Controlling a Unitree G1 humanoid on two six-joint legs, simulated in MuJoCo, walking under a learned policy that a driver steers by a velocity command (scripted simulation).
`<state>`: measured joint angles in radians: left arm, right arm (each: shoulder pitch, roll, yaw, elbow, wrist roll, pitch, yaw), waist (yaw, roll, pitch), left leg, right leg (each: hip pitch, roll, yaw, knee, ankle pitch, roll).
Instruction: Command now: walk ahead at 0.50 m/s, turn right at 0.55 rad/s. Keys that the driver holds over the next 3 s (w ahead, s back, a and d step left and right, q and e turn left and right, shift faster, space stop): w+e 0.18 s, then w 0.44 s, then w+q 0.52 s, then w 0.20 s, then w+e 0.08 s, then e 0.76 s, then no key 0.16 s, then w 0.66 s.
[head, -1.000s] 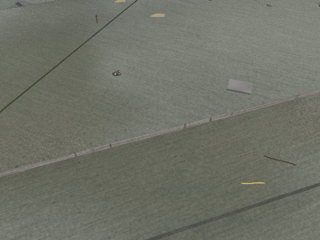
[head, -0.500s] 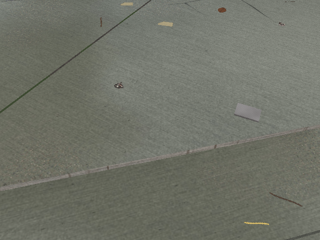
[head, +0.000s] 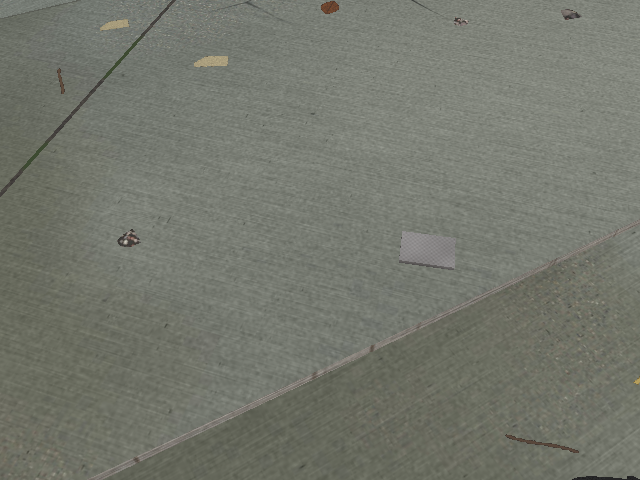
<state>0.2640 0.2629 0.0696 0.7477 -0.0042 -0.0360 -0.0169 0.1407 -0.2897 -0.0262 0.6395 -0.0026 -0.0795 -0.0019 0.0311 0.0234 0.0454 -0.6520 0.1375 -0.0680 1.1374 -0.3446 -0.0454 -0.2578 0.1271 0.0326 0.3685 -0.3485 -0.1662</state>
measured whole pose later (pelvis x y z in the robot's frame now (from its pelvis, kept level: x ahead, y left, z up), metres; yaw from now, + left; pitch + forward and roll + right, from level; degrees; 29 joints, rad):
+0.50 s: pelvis +0.23 +0.03 +0.03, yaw -12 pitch +1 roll +1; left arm 0.08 0.22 0.04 0.63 -0.02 -0.03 -0.05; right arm 0.47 -0.23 -0.03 0.83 0.01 -0.08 -0.03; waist -0.10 -0.03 0.00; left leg -0.04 0.05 0.13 0.32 -0.29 -0.02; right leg -0.62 -0.05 0.00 0.75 -0.11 -0.01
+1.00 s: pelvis +0.48 -0.07 +0.03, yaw -4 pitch +1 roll -1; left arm 0.36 0.23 0.05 0.86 0.01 -0.08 0.00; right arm 0.15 -0.26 -0.05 0.76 0.02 -0.03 0.02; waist 0.06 0.04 0.00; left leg -0.79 0.09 -0.05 0.93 -0.03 0.01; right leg 0.05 0.06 -0.20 0.20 -0.28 -0.06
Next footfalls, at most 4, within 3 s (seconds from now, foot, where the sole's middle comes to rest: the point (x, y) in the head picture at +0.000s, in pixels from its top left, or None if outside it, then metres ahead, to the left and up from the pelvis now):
0.16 left None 0.22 0.17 -0.75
0.60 right None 0.41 -0.14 -0.75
1.14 left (327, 340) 0.75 0.04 -0.71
1.62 right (420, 253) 1.01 -0.19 -0.71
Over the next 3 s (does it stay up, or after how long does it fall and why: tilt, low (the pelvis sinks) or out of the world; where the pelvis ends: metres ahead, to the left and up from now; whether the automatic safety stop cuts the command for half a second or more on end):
stays up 1.13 -0.12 0.05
